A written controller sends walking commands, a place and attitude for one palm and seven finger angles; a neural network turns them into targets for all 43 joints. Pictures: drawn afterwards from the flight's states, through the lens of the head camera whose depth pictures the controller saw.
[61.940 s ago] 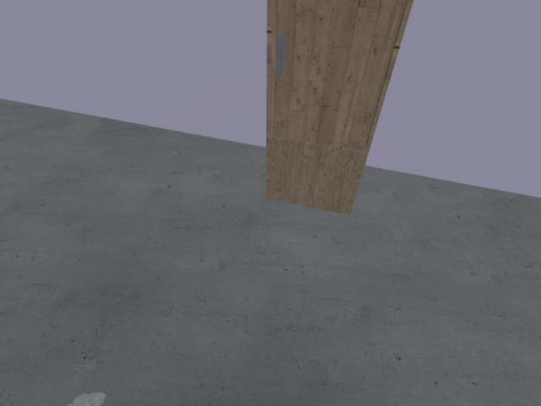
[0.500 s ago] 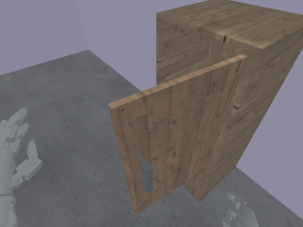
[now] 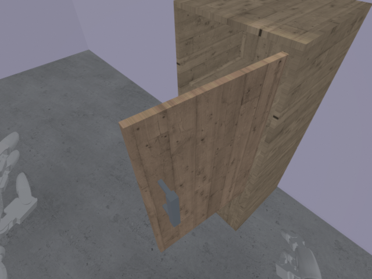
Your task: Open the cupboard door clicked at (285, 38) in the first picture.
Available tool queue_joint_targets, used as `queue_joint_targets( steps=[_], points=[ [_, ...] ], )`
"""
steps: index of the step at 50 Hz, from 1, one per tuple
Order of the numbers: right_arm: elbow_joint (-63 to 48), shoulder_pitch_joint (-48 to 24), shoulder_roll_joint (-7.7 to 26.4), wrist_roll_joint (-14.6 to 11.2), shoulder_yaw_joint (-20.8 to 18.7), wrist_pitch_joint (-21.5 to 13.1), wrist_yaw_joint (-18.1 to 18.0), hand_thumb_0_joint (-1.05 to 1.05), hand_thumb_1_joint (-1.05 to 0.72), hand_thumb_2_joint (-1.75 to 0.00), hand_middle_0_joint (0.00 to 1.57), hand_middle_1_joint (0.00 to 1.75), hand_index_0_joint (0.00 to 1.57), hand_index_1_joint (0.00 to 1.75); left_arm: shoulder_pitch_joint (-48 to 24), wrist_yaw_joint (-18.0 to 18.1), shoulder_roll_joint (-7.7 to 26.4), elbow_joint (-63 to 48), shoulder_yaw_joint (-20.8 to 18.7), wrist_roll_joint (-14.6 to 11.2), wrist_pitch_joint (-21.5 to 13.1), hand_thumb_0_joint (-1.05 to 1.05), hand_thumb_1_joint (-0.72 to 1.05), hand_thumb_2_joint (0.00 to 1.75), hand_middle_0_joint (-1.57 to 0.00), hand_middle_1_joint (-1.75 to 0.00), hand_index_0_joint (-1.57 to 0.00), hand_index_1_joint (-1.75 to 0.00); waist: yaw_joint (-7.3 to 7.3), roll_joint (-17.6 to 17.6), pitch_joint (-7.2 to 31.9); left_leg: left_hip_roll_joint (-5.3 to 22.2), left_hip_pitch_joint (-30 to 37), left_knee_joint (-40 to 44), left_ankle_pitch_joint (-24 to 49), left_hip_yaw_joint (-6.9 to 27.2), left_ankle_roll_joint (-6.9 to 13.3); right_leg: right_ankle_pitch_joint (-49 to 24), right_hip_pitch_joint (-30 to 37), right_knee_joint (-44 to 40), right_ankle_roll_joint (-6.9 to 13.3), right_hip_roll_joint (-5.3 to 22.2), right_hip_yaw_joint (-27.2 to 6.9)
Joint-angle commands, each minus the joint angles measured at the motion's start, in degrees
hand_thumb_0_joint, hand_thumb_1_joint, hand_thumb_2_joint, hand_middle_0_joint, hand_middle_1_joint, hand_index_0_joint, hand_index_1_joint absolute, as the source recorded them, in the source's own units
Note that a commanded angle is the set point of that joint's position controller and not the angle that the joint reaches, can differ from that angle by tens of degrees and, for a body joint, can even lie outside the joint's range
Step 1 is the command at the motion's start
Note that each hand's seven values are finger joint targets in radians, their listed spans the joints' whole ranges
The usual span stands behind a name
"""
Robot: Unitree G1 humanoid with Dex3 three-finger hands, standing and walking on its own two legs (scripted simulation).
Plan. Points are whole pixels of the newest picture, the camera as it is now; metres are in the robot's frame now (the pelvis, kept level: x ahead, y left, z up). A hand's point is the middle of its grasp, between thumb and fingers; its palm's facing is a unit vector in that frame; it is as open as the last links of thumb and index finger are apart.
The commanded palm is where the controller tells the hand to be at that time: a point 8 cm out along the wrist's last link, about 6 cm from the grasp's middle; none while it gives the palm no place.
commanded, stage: step back with the hand held close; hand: left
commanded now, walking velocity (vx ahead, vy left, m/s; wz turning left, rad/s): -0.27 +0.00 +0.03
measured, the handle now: (168, 203) +0.29 +0.07 +0.00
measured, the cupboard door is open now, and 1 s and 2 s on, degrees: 83 83 83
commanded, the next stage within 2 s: stop stepping back and stand still in 1.04 s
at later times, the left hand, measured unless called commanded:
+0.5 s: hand out of the picture +0.13 +0.29 +0.15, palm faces +0.47 -0.75 -0.47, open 7.4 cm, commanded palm +0.06 +0.32 +0.17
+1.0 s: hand out of the picture +0.07 +0.29 +0.17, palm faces +0.48 -0.79 -0.37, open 7.4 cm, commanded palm +0.00 +0.32 +0.17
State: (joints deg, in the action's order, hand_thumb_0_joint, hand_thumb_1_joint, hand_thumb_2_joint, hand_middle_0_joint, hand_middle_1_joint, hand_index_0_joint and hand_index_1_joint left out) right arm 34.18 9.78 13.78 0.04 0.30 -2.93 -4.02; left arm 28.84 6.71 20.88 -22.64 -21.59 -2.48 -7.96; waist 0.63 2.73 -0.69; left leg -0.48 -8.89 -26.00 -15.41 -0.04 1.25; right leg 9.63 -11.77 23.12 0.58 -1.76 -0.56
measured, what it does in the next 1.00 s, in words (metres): walks backwards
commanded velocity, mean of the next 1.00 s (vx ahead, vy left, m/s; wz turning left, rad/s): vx -0.33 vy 0.00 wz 0.01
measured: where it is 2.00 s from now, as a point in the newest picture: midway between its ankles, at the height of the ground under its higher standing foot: outside the picture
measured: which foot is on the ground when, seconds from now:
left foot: down 0.00-1.00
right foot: down 0.00-0.74, up 0.76-1.00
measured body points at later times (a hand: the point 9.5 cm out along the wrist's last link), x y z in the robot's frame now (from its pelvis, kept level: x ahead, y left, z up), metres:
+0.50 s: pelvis -0.07 +0.02 -0.02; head -0.07 +0.04 +0.43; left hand +0.10 +0.33 +0.18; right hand +0.10 -0.22 -0.09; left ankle -0.01 +0.10 -0.74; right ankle +0.01 -0.11 -0.74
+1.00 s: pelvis -0.14 +0.02 +0.00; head -0.11 +0.06 +0.44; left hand +0.03 +0.33 +0.19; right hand +0.04 -0.20 -0.08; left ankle -0.02 +0.11 -0.74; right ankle -0.29 -0.12 -0.69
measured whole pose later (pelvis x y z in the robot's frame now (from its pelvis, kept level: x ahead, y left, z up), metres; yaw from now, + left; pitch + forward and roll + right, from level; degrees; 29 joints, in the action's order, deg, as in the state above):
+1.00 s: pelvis -0.14 +0.02 +0.00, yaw -1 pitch +4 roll -4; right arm 37.8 9.3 8.5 1.7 0.4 -8.2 -2.6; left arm 28.3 10.4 22.9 -32.4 -25.8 -2.9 -12.1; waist 1.7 -0.9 0.9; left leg 3.2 -26.9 -22.4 0.3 -1.7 2.7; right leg 30.5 -11.4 45.3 -0.4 -3.8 -0.2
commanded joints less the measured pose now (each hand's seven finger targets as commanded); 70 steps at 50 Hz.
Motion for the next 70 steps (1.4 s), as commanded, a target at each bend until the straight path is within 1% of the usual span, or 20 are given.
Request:
queue_joint_targets(
  steps=[1,5,17,24,28,30,32,34,36,38,41,49,54,56,58,61,65,67,68,70],
  points=[
    [-10.24,-5.55,5.98,-0.57,-3.07,-1.47,-0.75,0.00,-0.90,-0.90,0.20,0.30,0.20,0.30,0.08,1.98,13.12,-14.75,-8.96,0.28,-4.05,0.00,0.90,0.90,-0.20,-0.30,-0.20,-0.30,0.13,-1.49,9.70,3.62,-4.67,3.64,16.57,2.57,0.93,-19.02,8.23,1.51,-0.18,4.92,-4.04],
    [-11.34,-5.61,5.93,-0.73,-3.38,-0.81,-1.01,0.00,-0.90,-0.90,0.20,0.30,0.20,0.30,1.91,2.61,13.82,-16.36,-10.16,0.45,-4.26,0.00,0.90,0.90,-0.20,-0.30,-0.20,-0.30,0.15,0.79,10.21,4.50,-9.51,4.18,15.50,3.52,1.29,-20.70,10.52,5.35,-0.51,4.38,-3.71],
    [-12.12,-3.38,7.32,-0.54,-3.75,-2.27,-1.00,0.00,-0.90,-0.90,0.20,0.30,0.20,0.30,-1.56,3.14,12.48,-17.72,-9.93,2.50,-6.27,0.00,0.90,0.90,-0.20,-0.30,-0.20,-0.30,-1.00,0.01,2.12,5.39,-30.50,5.32,-20.36,7.32,4.77,2.04,8.23,7.88,-0.43,3.92,-7.75],
    [-11.75,-3.18,6.78,0.10,-3.64,-4.21,-1.19,0.00,-0.90,-0.90,0.20,0.30,0.20,0.30,-5.45,3.00,12.05,-19.49,-10.86,3.80,-7.73,0.00,0.90,0.90,-0.20,-0.30,-0.20,-0.30,-0.56,6.14,1.41,11.92,-41.88,11.33,-25.75,13.51,7.69,-2.93,17.02,23.83,-2.07,-1.08,-3.37],
    [-10.20,-1.43,6.63,0.17,-3.93,-4.62,-0.51,0.00,-0.90,-0.90,0.20,0.30,0.20,0.30,-4.29,2.65,12.13,-17.97,-10.52,2.81,-7.90,0.00,0.90,0.90,-0.20,-0.30,-0.20,-0.30,-1.45,-2.20,1.96,3.98,-30.09,-1.90,-19.07,6.21,3.90,-2.95,4.23,9.22,1.29,4.74,-13.33],
    [-9.66,-1.74,5.77,0.12,-3.93,-4.08,0.14,0.00,-0.90,-0.90,0.20,0.30,0.20,0.30,-3.88,2.88,12.70,-18.49,-9.69,1.90,-7.56,0.00,0.90,0.90,-0.20,-0.30,-0.20,-0.30,-1.61,-8.64,2.91,0.60,-20.52,-11.80,-14.89,3.76,1.25,9.12,-7.36,-1.38,4.33,10.81,-20.50],
    [-8.57,-1.80,4.88,0.23,-3.49,-3.23,0.74,0.00,-0.90,-0.90,0.20,0.30,0.20,0.30,-2.79,3.44,13.89,-19.66,-10.14,1.39,-7.77,0.00,0.90,0.90,-0.20,-0.30,-0.20,-0.30,-1.83,-11.18,4.72,-0.44,-11.91,-17.87,-8.69,2.38,-0.15,11.51,-14.54,-5.15,6.54,14.65,-19.75],
    [-8.43,-2.48,4.53,-0.07,-3.27,-2.49,0.61,0.00,-0.90,-0.90,0.20,0.30,0.20,0.30,0.12,4.03,15.03,-20.03,-11.78,0.97,-8.02,0.00,0.90,0.90,-0.20,-0.30,-0.20,-0.30,-1.94,-8.42,6.29,0.64,-9.47,-12.59,-6.74,3.38,0.05,7.45,-14.81,-1.76,5.35,12.77,-14.59],
    [-9.57,-3.61,5.85,-0.32,-3.45,-2.52,0.10,0.00,-0.90,-0.90,0.20,0.30,0.20,0.30,1.19,4.05,15.73,-22.45,-13.42,0.89,-8.70,0.00,0.90,0.90,-0.20,-0.30,-0.20,-0.30,-1.79,1.28,5.21,5.32,-15.86,0.77,-12.77,9.06,2.51,10.90,-11.42,6.84,1.14,4.96,-8.22],
    [-10.12,-5.66,7.12,0.52,-4.32,-4.16,-0.80,0.00,-0.90,-0.90,0.20,0.30,0.20,0.30,1.22,4.10,16.43,-22.73,-16.48,2.03,-9.69,0.00,0.90,0.90,-0.20,-0.30,-0.20,-0.30,-0.71,17.98,6.64,20.33,-36.46,20.78,-29.47,25.65,9.42,10.40,7.79,37.21,-2.36,-4.97,-1.03],
    [-7.09,-4.11,5.12,0.94,-4.98,-6.63,-0.14,0.00,-0.90,-0.90,0.20,0.30,0.20,0.30,-1.50,4.21,14.14,-21.86,-14.18,1.18,-9.20,0.00,0.90,0.90,-0.20,-0.30,-0.20,-0.30,-0.88,5.09,5.76,19.39,-23.48,13.61,-13.00,18.87,10.07,16.70,-4.91,46.61,-1.74,-3.05,-4.55],
    [-3.28,-3.47,4.69,1.48,-3.40,-8.45,1.01,0.00,-0.90,-0.90,0.20,0.30,0.20,0.30,-3.99,3.43,11.28,-22.62,-6.70,-0.54,-7.34,0.00,0.90,0.90,-0.20,-0.30,-0.20,-0.30,-0.51,12.27,12.70,13.93,2.04,15.97,5.39,10.45,3.85,22.45,-3.83,11.60,-0.19,-3.06,2.51],
    [-5.55,-5.74,4.05,1.32,-2.71,-5.33,1.88,0.00,-0.90,-0.90,0.20,0.30,0.20,0.30,0.68,1.33,17.90,-24.47,-13.72,-2.43,-9.16,0.00,0.90,0.90,-0.20,-0.30,-0.20,-0.30,1.50,5.20,16.29,9.41,7.42,3.04,24.30,2.03,-0.11,1.21,-0.36,-9.35,0.71,1.29,0.34],
    [-7.26,-7.00,2.98,0.61,-1.94,-4.16,1.62,0.00,-0.90,-0.90,0.20,0.30,0.20,0.30,1.72,1.55,20.18,-22.68,-16.41,-2.60,-9.52,0.00,0.90,0.90,-0.20,-0.30,-0.20,-0.30,1.05,-4.77,14.87,4.33,3.37,-5.62,11.15,-3.98,-1.78,-13.78,-4.33,-8.02,1.58,10.11,-5.49],
    [-9.15,-7.85,3.75,-1.29,-2.18,-4.18,0.95,0.00,-0.90,-0.90,0.20,0.30,0.20,0.30,4.33,1.68,20.44,-21.00,-16.75,-2.27,-8.49,0.00,0.90,0.90,-0.20,-0.30,-0.20,-0.30,1.15,-16.56,12.80,-1.03,-6.28,-18.94,-2.59,-3.53,-1.92,-35.28,-3.35,-4.19,-0.83,14.60,-6.49],
    [-8.80,-5.29,3.10,-0.61,-0.20,-2.78,-0.07,0.00,-0.90,-0.90,0.20,0.30,0.20,0.30,7.45,2.03,16.58,-19.89,-13.97,-1.65,-5.40,0.00,0.90,0.90,-0.20,-0.30,-0.20,-0.30,-1.46,-4.51,10.56,0.25,-9.44,-11.29,6.54,-2.74,-0.65,-37.28,2.51,3.26,2.37,12.23,-3.62],
    [-7.14,-1.50,6.49,-1.09,-2.09,-5.08,-1.29,0.00,-0.90,-0.90,0.20,0.30,0.20,0.30,0.44,3.39,16.08,-16.88,-11.46,-1.04,-4.69,0.00,0.90,0.90,-0.20,-0.30,-0.20,-0.30,-1.40,3.53,12.19,7.87,9.01,-2.12,37.81,6.02,4.48,-9.14,-6.02,11.63,-4.84,1.35,0.95],
    [-7.01,-2.32,5.79,-0.19,-2.10,-6.30,-0.87,0.00,-0.90,-0.90,0.20,0.30,0.20,0.30,-0.38,3.03,14.84,-18.39,-9.73,-0.85,-4.94,0.00,0.90,0.90,-0.20,-0.30,-0.20,-0.30,-0.95,9.41,10.29,12.69,-0.53,8.99,17.34,16.29,6.15,20.92,-2.85,15.61,-2.38,-0.77,0.42],
    [-6.88,-3.42,6.04,0.00,-2.26,-7.09,-0.76,0.00,-0.90,-0.90,0.20,0.30,0.20,0.30,-0.40,2.99,15.34,-18.80,-10.30,-0.58,-5.08,0.00,0.90,0.90,-0.20,-0.30,-0.20,-0.30,-0.47,10.02,7.33,12.60,-8.33,14.69,-3.19,16.86,5.82,23.36,1.06,15.02,-1.41,-0.55,0.15],
    [-7.64,-3.92,5.53,-0.04,-2.06,-6.58,-0.77,0.00,-0.90,-0.90,0.20,0.30,0.20,0.30,2.48,3.18,14.18,-18.20,-10.43,-0.21,-4.97,0.00,0.90,0.90,-0.20,-0.30,-0.20,-0.30,-0.45,10.34,2.51,8.73,-20.37,17.66,-20.49,11.22,2.34,18.59,8.99,6.03,0.50,-1.18,3.64]
  ],
)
